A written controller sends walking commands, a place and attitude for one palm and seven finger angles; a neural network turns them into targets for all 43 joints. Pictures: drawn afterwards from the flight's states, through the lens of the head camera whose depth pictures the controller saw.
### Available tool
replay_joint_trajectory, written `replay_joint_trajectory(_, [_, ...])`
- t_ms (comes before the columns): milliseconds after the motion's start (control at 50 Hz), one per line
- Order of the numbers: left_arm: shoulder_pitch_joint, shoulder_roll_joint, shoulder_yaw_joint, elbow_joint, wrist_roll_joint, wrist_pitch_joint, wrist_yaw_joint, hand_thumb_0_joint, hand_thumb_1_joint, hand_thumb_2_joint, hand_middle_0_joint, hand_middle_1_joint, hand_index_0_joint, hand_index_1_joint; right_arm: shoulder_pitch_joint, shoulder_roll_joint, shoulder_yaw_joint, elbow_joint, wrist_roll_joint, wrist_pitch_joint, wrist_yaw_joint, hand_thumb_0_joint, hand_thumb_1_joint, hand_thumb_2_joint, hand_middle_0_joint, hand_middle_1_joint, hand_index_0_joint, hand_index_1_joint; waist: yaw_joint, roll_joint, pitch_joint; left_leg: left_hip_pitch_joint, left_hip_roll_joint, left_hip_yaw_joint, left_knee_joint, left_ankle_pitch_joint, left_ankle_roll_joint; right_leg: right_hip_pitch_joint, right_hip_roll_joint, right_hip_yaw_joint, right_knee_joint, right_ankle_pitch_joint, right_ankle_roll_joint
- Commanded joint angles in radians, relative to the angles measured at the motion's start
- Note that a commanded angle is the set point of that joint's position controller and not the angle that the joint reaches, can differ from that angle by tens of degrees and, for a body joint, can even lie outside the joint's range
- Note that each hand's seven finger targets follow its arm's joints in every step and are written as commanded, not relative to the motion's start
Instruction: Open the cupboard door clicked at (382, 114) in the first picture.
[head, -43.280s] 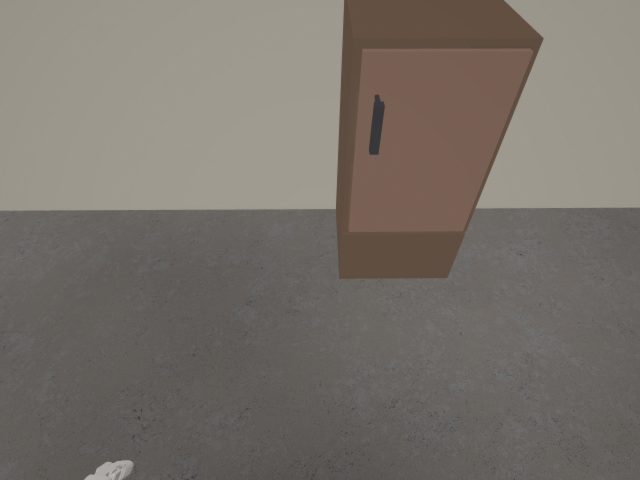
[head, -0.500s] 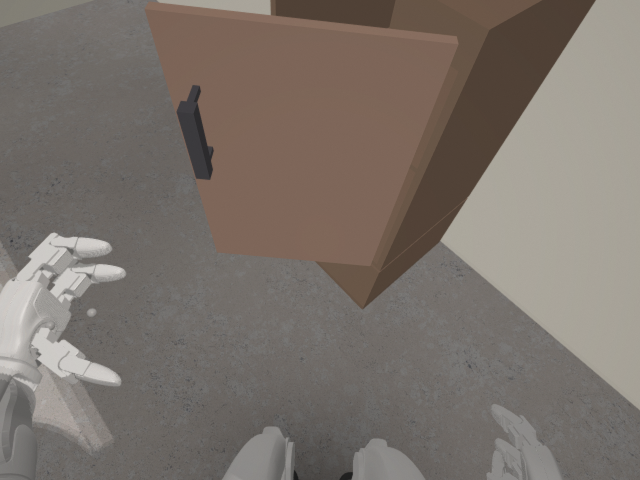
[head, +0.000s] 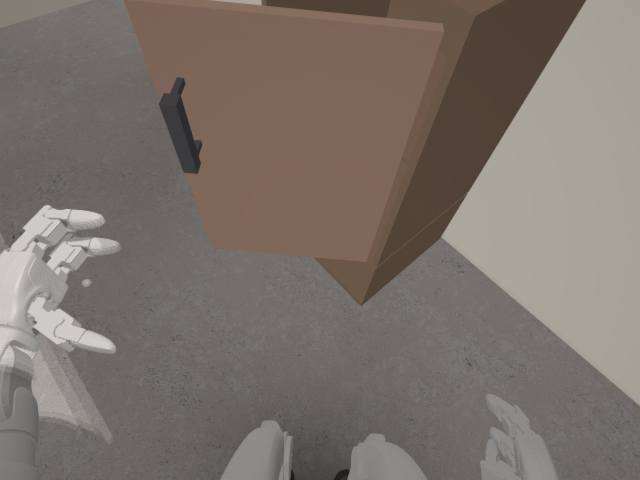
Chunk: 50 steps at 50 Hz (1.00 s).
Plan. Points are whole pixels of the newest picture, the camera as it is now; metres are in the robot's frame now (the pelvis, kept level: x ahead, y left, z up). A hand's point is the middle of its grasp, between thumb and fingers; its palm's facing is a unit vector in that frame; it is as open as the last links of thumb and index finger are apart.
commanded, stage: move the hooked fingers beside the handle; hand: left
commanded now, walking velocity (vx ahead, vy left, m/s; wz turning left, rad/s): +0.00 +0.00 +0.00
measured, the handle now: (185, 127) +0.59 +0.25 +0.03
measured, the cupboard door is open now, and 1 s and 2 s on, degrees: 45 45 45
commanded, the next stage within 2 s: none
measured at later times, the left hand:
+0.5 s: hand (107, 221) +0.40 +0.30 +0.04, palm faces +0.00 -1.00 -0.02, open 14.0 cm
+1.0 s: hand (126, 175) +0.48 +0.30 +0.04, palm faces +0.00 -1.00 -0.01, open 14.0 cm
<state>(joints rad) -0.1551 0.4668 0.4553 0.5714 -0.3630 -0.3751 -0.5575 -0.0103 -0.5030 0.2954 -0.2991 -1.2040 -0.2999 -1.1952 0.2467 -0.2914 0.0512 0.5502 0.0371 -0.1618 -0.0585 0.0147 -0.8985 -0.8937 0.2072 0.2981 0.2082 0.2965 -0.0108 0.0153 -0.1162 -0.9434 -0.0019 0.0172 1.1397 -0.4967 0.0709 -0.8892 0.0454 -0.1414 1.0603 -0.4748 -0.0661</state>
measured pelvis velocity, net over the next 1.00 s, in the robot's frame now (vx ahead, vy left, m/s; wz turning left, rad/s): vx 0.00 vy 0.02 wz -0.05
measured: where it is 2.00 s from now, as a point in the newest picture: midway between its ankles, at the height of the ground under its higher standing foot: outside the picture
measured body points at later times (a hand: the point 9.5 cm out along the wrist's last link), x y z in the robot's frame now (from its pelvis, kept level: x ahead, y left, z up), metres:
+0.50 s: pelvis +0.00 +0.00 -0.01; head +0.13 +0.03 +0.42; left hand +0.40 +0.36 +0.04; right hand +0.08 -0.27 -0.11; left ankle +0.03 +0.07 -0.65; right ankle +0.02 -0.09 -0.65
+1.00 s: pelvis +0.00 +0.02 -0.02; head +0.15 +0.06 +0.40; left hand +0.47 +0.36 +0.04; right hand +0.03 -0.26 -0.11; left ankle +0.03 +0.07 -0.65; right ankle +0.02 -0.09 -0.65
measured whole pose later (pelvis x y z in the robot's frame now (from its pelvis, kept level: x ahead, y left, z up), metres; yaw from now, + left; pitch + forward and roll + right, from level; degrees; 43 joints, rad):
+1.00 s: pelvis +0.00 +0.02 -0.02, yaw -3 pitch +25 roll -6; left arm -0.80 0.71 0.54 1.17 -0.16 -0.42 -0.53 -0.01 -0.50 0.30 -0.30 -1.20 -0.30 -1.20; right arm 0.34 -0.31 0.07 0.60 0.01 0.02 -0.03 0.01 -0.90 -0.89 0.21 0.30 0.21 0.30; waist -0.14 0.02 -0.11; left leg -1.14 0.01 0.03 1.21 -0.51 0.10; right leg -1.08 0.06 -0.13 1.10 -0.47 -0.04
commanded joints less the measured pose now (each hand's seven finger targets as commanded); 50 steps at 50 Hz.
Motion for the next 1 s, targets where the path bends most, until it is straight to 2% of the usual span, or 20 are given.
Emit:
replay_joint_trajectory(0, [-0.327,0.337,0.1,-0.098,-0.008,-0.045,-0.027,0.0,-0.5,0.3,-0.3,-1.2,-0.3,-1.2,0.051,-0.168,-0.067,-0.092,0.009,-0.038,-0.026,0.0,-0.9,-0.9,0.2,0.3,0.2,0.3,-0.033,0.074,-0.316,0.166,0.016,-0.08,-0.139,0.237,-0.034,0.162,-0.01,0.156,-0.136,0.144,0.025])
replay_joint_trajectory(40, [-0.364,0.37,0.122,-0.031,0.0,-0.037,-0.037,0.0,-0.5,0.3,-0.3,-1.2,-0.3,-1.2,0.057,-0.171,-0.064,-0.086,0.011,-0.028,-0.025,0.0,-0.9,-0.9,0.2,0.3,0.2,0.3,-0.031,0.058,-0.327,0.119,0.015,-0.07,-0.123,0.232,-0.03,0.187,-0.017,0.176,-0.135,0.147,0.03])
replay_joint_trajectory(100, [-0.404,0.405,0.137,0.0,0.002,-0.038,-0.051,0.0,-0.5,0.3,-0.3,-1.2,-0.3,-1.2,0.067,-0.172,-0.065,-0.088,0.011,-0.021,-0.019,0.0,-0.9,-0.9,0.2,0.3,0.2,0.3,-0.022,0.099,-0.357,0.123,0.017,-0.065,-0.112,0.269,-0.03,0.201,-0.016,0.183,-0.123,0.184,0.024])
replay_joint_trajectory(140, [-0.39,0.436,0.167,0.003,0.007,-0.047,-0.053,0.0,-0.5,0.3,-0.3,-1.2,-0.3,-1.2,0.083,-0.173,-0.069,-0.088,0.009,-0.015,-0.013,0.0,-0.9,-0.9,0.2,0.3,0.2,0.3,-0.005,0.118,-0.419,0.164,0.019,-0.068,-0.118,0.336,-0.032,0.222,-0.014,0.171,-0.107,0.255,0.026])
replay_joint_trajectory(200, [-0.44,0.427,0.151,0.009,0.008,-0.053,-0.057,0.0,-0.5,0.3,-0.3,-1.2,-0.3,-1.2,0.102,-0.174,-0.073,-0.082,0.008,-0.007,-0.006,0.0,-0.9,-0.9,0.2,0.3,0.2,0.3,-0.023,0.129,-0.434,0.187,0.023,-0.07,-0.108,0.382,-0.031,0.19,-0.006,0.159,-0.092,0.292,0.028])
replay_joint_trajectory(220, [-0.426,0.454,0.176,0.028,0.013,-0.052,-0.055,0.0,-0.5,0.3,-0.3,-1.2,-0.3,-1.2,0.113,-0.179,-0.076,-0.075,0.009,0.0,-0.004,0.0,-0.9,-0.9,0.2,0.3,0.2,0.3,-0.019,0.107,-0.442,0.19,0.027,-0.07,-0.112,0.378,-0.031,0.193,-0.005,0.159,-0.097,0.288,0.032])
replay_joint_trajectory(260, [-0.448,0.448,0.167,0.072,0.016,-0.046,-0.054,0.0,-0.5,0.3,-0.3,-1.2,-0.3,-1.2,0.116,-0.184,-0.076,-0.071,0.011,0.01,-0.003,0.0,-0.9,-0.9,0.2,0.3,0.2,0.3,-0.032,0.086,-0.398,0.156,0.025,-0.07,-0.117,0.341,-0.027,0.177,-0.007,0.158,-0.105,0.263,0.034])
replay_joint_trajectory(320, [-0.508,0.428,0.14,0.103,0.027,-0.049,-0.057,0.0,-0.5,0.3,-0.3,-1.2,-0.3,-1.2,0.132,-0.186,-0.078,-0.065,0.011,0.02,-0.002,0.0,-0.9,-0.9,0.2,0.3,0.2,0.3,-0.047,0.101,-0.401,0.177,0.027,-0.072,-0.118,0.344,-0.027,0.137,-0.003,0.15,-0.101,0.253,0.034])
replay_joint_trajectory(380, [-0.559,0.462,0.155,0.147,0.046,-0.059,-0.049,0.0,-0.5,0.3,-0.3,-1.2,-0.3,-1.2,0.153,-0.196,-0.082,-0.05,0.007,0.032,-0.003,0.0,-0.9,-0.9,0.2,0.3,0.2,0.3,-0.053,0.083,-0.401,0.18,0.03,-0.081,-0.116,0.334,-0.028,0.113,-0.003,0.142,-0.098,0.229,0.033])
replay_joint_trajectory(480, [-0.658,0.479,0.143,0.155,0.072,-0.093,-0.038,0.0,-0.5,0.3,-0.3,-1.2,-0.3,-1.2,0.172,-0.201,-0.082,-0.038,0.0,0.053,-0.001,0.0,-0.9,-0.9,0.2,0.3,0.2,0.3,-0.053,0.173,-0.448,0.285,0.034,-0.109,-0.125,0.381,-0.047,0.04,0.002,0.121,-0.085,0.206,0.025])
replay_joint_trajectory(500, [-0.687,0.473,0.134,0.146,0.069,-0.098,-0.038,0.0,-0.5,0.3,-0.3,-1.2,-0.3,-1.2,0.178,-0.204,-0.083,-0.039,-0.002,0.056,-0.001,0.0,-0.9,-0.9,0.2,0.3,0.2,0.3,-0.064,0.161,-0.462,0.309,0.038,-0.118,-0.118,0.419,-0.051,0.019,0.008,0.114,-0.076,0.218,0.023])
replay_joint_trajectory(520, [-0.698,0.499,0.151,0.162,0.079,-0.099,-0.034,0.0,-0.5,0.3,-0.3,-1.2,-0.3,-1.2,0.188,-0.208,-0.084,-0.028,-0.003,0.063,0.0,0.0,-0.9,-0.9,0.2,0.3,0.2,0.3,-0.057,0.169,-0.476,0.329,0.042,-0.124,-0.121,0.441,-0.058,0.015,0.007,0.111,-0.078,0.22,0.025])
replay_joint_trajectory(580, [-0.727,0.469,0.122,0.244,0.097,-0.082,-0.02,0.0,-0.5,0.3,-0.3,-1.2,-0.3,-1.2,0.192,-0.206,-0.081,-0.025,-0.002,0.082,0.001,0.0,-0.9,-0.9,0.2,0.3,0.2,0.3,-0.076,0.141,-0.42,0.303,0.044,-0.132,-0.131,0.387,-0.055,-0.02,0.006,0.102,-0.085,0.183,0.029])
replay_joint_trajectory(620, [-0.759,0.498,0.139,0.283,0.105,-0.08,-0.014,0.0,-0.5,0.3,-0.3,-1.2,-0.3,-1.2,0.203,-0.21,-0.077,-0.022,-0.005,0.094,-0.001,0.0,-0.9,-0.9,0.2,0.3,0.2,0.3,-0.074,0.129,-0.432,0.288,0.042,-0.129,-0.122,0.401,-0.055,-0.012,0.008,0.103,-0.077,0.196,0.028])
replay_joint_trajectory(640, [-0.795,0.494,0.122,0.292,0.116,-0.081,-0.011,0.0,-0.5,0.3,-0.3,-1.2,-0.3,-1.2,0.204,-0.211,-0.077,-0.02,-0.005,0.099,-0.001,0.0,-0.9,-0.9,0.2,0.3,0.2,0.3,-0.085,0.138,-0.423,0.291,0.044,-0.132,-0.121,0.388,-0.056,-0.03,0.006,0.101,-0.077,0.187,0.029])
replay_joint_trajectory(720, [-0.831,0.523,0.128,0.302,0.141,-0.101,0.005,0.0,-0.5,0.3,-0.3,-1.2,-0.3,-1.2,0.222,-0.215,-0.076,-0.019,-0.013,0.121,0.004,0.0,-0.9,-0.9,0.2,0.3,0.2,0.3,-0.079,0.182,-0.457,0.351,0.051,-0.151,-0.119,0.466,-0.074,-0.065,0.011,0.093,-0.067,0.193,0.026])
replay_joint_trajectory(780, [-0.894,0.489,0.089,0.33,0.152,-0.108,0.014,0.0,-0.5,0.3,-0.3,-1.2,-0.3,-1.2,0.226,-0.219,-0.076,-0.01,-0.016,0.138,0.007,0.0,-0.9,-0.9,0.2,0.3,0.2,0.3,-0.11,0.18,-0.434,0.361,0.059,-0.174,-0.123,0.409,-0.077,-0.125,0.01,0.086,-0.069,0.15,0.03])
replay_joint_trajectory(880, [-0.971,0.55,0.114,0.403,0.165,-0.101,0.018,0.0,-0.5,0.3,-0.3,-1.2,-0.3,-1.2,0.243,-0.23,-0.07,0.003,-0.019,0.157,0.002,0.0,-0.9,-0.9,0.2,0.3,0.2,0.3,-0.126,0.155,-0.448,0.317,0.054,-0.178,-0.105,0.388,-0.07,-0.12,0.011,0.086,-0.061,0.149,0.03])
replay_joint_trajectory(960, [-1.002,0.61,0.135,0.401,0.189,-0.097,0.028,0.0,-0.5,0.3,-0.3,-1.2,-0.3,-1.2,0.261,-0.236,-0.066,0.005,-0.027,0.172,0.001,0.0,-0.9,-0.9,0.2,0.3,0.2,0.3,-0.125,0.211,-0.492,0.353,0.057,-0.187,-0.092,0.46,-0.082,-0.138,0.011,0.082,-0.05,0.171,0.028])
replay_joint_trajectory(980, [-1.03,0.587,0.11,0.414,0.192,-0.093,0.028,0.0,-0.5,0.3,-0.3,-1.2,-0.3,-1.2,0.262,-0.232,-0.062,0.008,-0.025,0.176,0.004,0.0,-0.9,-0.9,0.2,0.3,0.2,0.3,-0.142,0.211,-0.478,0.344,0.059,-0.185,-0.088,0.442,-0.078,-0.155,0.013,0.083,-0.052,0.166,0.032])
